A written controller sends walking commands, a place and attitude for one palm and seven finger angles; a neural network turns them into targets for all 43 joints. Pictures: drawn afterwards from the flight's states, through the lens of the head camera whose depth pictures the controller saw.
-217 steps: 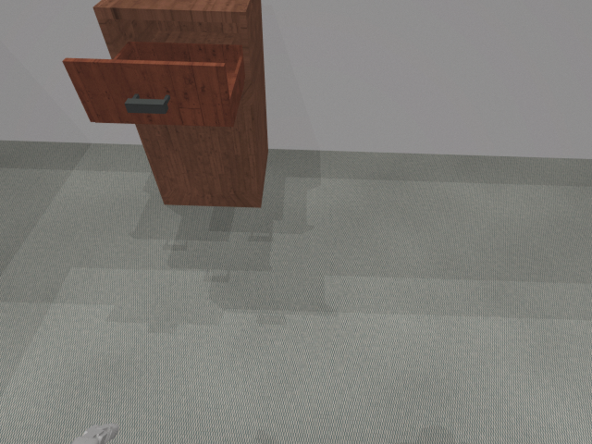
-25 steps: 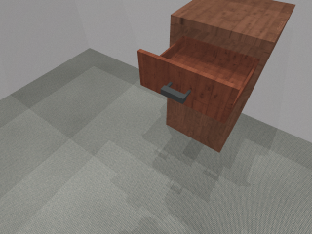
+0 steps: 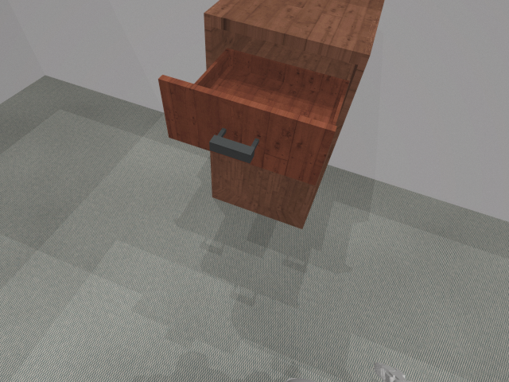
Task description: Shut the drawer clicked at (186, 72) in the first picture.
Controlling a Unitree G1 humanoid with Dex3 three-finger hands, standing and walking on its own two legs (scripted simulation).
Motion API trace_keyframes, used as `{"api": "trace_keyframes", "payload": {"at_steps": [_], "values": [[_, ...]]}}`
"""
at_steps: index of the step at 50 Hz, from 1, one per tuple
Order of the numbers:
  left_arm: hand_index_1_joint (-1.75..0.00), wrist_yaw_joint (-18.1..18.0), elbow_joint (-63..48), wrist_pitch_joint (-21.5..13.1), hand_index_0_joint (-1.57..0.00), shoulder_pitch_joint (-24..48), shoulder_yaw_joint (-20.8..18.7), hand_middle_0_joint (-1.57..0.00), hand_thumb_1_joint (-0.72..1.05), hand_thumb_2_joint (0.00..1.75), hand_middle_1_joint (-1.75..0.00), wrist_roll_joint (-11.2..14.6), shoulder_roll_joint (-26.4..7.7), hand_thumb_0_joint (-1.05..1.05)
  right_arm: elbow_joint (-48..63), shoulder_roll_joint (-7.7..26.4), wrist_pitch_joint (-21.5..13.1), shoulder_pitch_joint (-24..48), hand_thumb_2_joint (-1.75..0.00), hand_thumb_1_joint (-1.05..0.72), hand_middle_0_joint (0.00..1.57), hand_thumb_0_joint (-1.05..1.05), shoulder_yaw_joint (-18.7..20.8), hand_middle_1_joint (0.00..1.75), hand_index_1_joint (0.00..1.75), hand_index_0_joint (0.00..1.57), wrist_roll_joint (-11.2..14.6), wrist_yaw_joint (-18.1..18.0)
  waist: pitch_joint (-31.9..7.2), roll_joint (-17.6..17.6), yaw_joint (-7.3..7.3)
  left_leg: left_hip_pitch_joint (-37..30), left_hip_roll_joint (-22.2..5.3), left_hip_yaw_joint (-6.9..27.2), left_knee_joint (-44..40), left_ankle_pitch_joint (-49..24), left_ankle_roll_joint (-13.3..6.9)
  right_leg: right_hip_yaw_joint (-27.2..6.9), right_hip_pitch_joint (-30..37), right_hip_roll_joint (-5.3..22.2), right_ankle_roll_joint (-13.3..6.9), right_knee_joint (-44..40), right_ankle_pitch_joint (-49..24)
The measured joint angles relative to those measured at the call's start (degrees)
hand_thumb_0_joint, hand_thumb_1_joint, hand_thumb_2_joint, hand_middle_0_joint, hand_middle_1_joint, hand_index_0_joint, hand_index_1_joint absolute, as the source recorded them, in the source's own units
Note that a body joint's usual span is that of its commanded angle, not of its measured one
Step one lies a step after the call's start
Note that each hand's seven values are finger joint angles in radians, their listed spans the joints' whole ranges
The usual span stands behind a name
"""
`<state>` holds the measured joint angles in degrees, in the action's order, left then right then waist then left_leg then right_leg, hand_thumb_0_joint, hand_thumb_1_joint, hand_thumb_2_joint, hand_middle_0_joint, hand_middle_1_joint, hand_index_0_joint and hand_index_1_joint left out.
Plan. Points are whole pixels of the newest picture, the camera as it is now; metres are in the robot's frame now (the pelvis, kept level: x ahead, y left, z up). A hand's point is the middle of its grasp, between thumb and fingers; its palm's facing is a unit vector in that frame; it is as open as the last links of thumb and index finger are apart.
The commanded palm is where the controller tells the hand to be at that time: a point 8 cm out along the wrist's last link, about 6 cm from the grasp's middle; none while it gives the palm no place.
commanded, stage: turn to face it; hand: left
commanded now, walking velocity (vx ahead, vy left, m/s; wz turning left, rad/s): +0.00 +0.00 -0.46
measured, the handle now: (235, 143) +0.61 +0.10 -0.03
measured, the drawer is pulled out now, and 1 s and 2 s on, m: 0.29 0.29 0.29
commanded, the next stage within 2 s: take the last steps up to it in 0.32 s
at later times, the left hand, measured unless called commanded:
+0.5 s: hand out of the picture +0.11 +0.12 -0.14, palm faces -0.19 -0.95 -0.26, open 7.4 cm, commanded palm none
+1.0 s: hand out of the picture +0.04 +0.20 -0.18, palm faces -0.14 -0.98 -0.16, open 7.4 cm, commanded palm none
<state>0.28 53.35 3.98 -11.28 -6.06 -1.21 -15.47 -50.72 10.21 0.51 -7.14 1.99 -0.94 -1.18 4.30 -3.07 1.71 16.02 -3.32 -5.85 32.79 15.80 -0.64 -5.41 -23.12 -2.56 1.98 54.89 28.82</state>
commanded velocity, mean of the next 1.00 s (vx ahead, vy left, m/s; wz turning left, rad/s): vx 0.18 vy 0.05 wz -0.14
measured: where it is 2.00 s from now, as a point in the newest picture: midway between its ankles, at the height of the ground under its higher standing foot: (251, 369)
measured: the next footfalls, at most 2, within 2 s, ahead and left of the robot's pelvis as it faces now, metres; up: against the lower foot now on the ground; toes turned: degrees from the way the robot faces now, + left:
right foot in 0.36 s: -0.01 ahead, -0.14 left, +0.00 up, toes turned -15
left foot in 0.92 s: +0.16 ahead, +0.09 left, +0.00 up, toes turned -6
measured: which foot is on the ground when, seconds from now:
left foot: down 0.00-0.36, up 0.38-0.90, down 0.92-1.00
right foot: up 0.00-0.34, down 0.36-0.92, up 0.94-1.00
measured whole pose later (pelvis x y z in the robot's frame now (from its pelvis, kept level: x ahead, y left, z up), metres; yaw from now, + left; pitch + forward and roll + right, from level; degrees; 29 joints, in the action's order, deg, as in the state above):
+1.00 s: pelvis +0.07 +0.01 +0.00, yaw -15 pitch -2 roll -1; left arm 0.4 66.1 0.5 -24.3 -3.5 -1.7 -10.0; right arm -56.9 10.1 -2.7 -12.5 2.6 -1.5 0.3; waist 1.4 -1.7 2.5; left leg 15.4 -2.5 -7.9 33.2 15.5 -2.1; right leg 0.8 -14.2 3.0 -1.0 50.9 27.6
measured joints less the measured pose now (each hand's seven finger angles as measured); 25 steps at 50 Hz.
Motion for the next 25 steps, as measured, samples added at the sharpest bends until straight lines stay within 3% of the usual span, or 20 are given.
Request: {"api": "trace_keyframes", "payload": {"at_steps": [3,6,14,18,21,25], "values": [[-0.3,0.81,-0.4,0.29,-0.2,0.4,-0.42,-0.2,0.91,0.9,-0.3,-0.26,-1.0,0.01,0.3,-0.86,0.2,-1.29,-0.9,-0.91,0.2,0.01,-0.62,0.3,0.3,0.2,-0.3,-0.11,-0.13,-0.16,-0.36,-1.93,-1.05,-1.62,-3.14,-1.09,0.0,2.97,-3.25,1.54,0.83,9.99,-2.92],[-0.3,1.24,-0.89,0.51,-0.2,0.68,-0.34,-0.19,0.91,0.9,-0.3,-0.15,-1.12,0.01,-0.14,-1.04,0.28,-2.49,-0.9,-0.91,0.2,0.01,-0.74,0.3,0.3,0.2,-0.28,-0.15,-0.18,0.16,-0.53,-3.06,-1.85,-3.35,-5.35,-2.31,-0.04,4.51,-3.58,3.36,1.45,10.66,-4.86],[-0.3,1.32,-0.85,0.7,-0.2,1.86,1.22,-0.19,0.91,0.9,-0.3,-0.11,1.26,0.01,-2.84,0.45,0.47,-5.7,-0.9,-0.91,0.2,0.01,0.53,0.3,0.3,0.2,-0.47,0.45,0.1,2.68,-2.71,-2.95,-4.33,-7.39,-4.79,-2.24,1.2,8.06,3.56,5.52,0.77,-8.26,-3.04],[-0.3,1.19,-1.17,-1.11,-0.2,2.14,2.21,-0.19,0.91,0.9,-0.3,-0.2,2.71,0.01,-4.51,2.17,1.13,-8.1,-0.9,-0.91,0.2,0.01,1.42,0.3,0.3,0.2,-0.07,0.68,-0.54,4.15,-3.37,-0.31,-6.01,-8.51,1.13,0.44,2.98,9.4,9.69,4.73,-1.41,-22.52,-10.42],[-0.3,0.54,-0.52,-2.29,-0.2,2.13,3.4,-0.19,0.91,0.9,-0.3,-0.13,4.95,0.01,-6.31,4.08,3.24,-8.57,-0.9,-0.91,0.2,0.01,2.16,0.3,0.3,0.2,0.09,0.25,-0.79,7.13,-3.94,5.3,-4.85,-1.79,14.43,11.08,3.93,9.77,9.19,3.21,-3.7,-21.65,-9.67],[-0.3,-0.15,0.52,-2.87,-0.2,0.83,3.68,-0.2,0.9,0.9,-0.3,0.12,6.37,0.01,-8.0,4.35,3.52,-8.87,-0.9,-0.91,0.2,0.01,2.31,0.3,0.3,0.19,-0.36,0.35,-1.77,7.13,-3.86,10.07,-2.58,2.24,26.79,7.54,4.61,8.95,11.28,2.75,-4.4,-26.38,-12.31]]}}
